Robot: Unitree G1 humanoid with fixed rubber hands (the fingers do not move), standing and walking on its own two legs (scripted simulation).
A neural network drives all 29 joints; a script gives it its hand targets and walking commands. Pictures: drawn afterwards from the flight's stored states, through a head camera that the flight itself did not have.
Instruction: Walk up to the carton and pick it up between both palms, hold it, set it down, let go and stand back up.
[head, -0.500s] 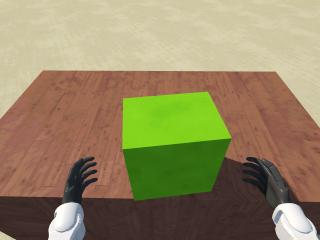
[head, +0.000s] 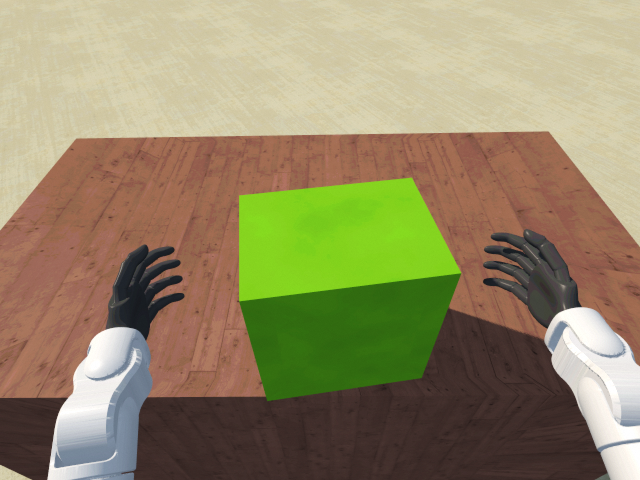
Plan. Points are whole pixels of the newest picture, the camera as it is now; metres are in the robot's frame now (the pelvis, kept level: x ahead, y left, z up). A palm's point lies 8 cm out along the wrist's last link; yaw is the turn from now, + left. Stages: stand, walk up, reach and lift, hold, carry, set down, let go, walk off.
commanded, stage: reach and lift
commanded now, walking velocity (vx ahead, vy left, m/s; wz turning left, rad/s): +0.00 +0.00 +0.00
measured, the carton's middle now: (336, 293) +0.38 +0.00 +0.03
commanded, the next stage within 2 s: none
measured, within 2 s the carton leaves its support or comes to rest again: neither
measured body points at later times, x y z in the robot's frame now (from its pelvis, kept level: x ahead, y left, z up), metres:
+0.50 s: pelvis +0.00 +0.00 +0.00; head -0.01 +0.01 +0.45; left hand +0.36 +0.24 +0.17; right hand +0.39 -0.23 +0.17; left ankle -0.03 +0.10 -0.75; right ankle +0.01 -0.09 -0.75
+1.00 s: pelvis -0.01 -0.01 +0.00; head +0.00 +0.00 +0.45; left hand +0.40 +0.25 +0.20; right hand +0.45 -0.22 +0.20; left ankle -0.03 +0.10 -0.75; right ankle +0.01 -0.10 -0.75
